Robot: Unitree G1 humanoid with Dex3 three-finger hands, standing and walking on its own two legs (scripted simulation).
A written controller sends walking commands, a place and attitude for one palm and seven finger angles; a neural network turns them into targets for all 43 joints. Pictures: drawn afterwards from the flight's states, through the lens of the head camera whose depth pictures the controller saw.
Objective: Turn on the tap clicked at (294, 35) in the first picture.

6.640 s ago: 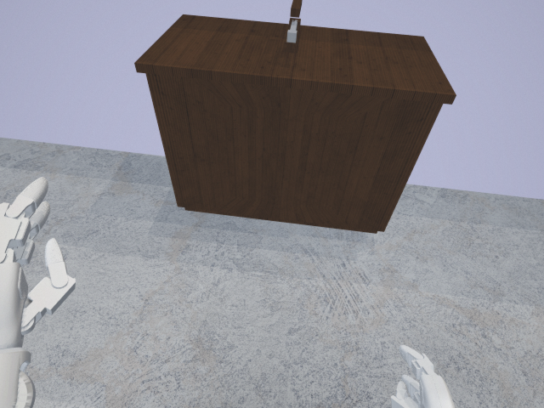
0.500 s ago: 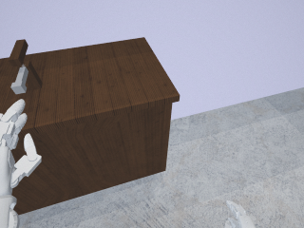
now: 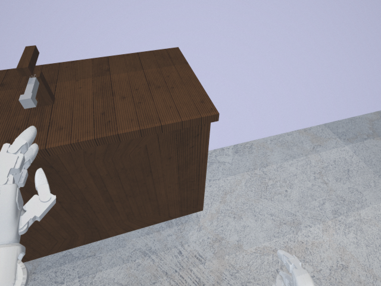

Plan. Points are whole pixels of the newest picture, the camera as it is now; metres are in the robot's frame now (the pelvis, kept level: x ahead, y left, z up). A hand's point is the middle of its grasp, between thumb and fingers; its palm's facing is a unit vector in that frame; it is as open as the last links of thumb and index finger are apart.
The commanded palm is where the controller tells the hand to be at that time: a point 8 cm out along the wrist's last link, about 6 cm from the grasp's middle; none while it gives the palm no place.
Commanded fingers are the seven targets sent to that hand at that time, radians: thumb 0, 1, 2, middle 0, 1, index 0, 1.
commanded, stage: come to a stop and stand still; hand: left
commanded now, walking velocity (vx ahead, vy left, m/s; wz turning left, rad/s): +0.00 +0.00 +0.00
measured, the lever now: (28, 101) +0.51 +0.46 +0.11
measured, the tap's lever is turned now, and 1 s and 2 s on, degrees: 0 0 0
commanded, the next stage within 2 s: look again from close up in 0.06 s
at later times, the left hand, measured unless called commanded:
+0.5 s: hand (42, 185) +0.24 +0.27 +0.15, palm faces +0.32 -0.87 -0.37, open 7.4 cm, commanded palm +0.18 +0.31 +0.18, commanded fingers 0.00 0.90 0.90 -0.20 -0.30 -0.20 -0.30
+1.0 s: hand (31, 147) +0.31 +0.32 +0.16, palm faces +0.39 -0.84 -0.38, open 7.4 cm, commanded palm +0.25 +0.36 +0.18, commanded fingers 0.00 0.90 0.90 -0.20 -0.30 -0.20 -0.30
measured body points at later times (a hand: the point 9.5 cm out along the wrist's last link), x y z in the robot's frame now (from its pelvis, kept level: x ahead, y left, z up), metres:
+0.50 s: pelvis +0.01 +0.03 +0.00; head +0.02 +0.05 +0.45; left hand +0.21 +0.31 +0.17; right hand +0.15 -0.20 -0.08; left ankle +0.03 +0.13 -0.74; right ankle +0.08 -0.05 -0.73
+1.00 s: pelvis +0.09 +0.08 -0.02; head +0.12 +0.09 +0.43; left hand +0.28 +0.36 +0.18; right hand +0.29 -0.15 -0.08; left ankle +0.03 +0.13 -0.72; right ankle +0.08 -0.05 -0.74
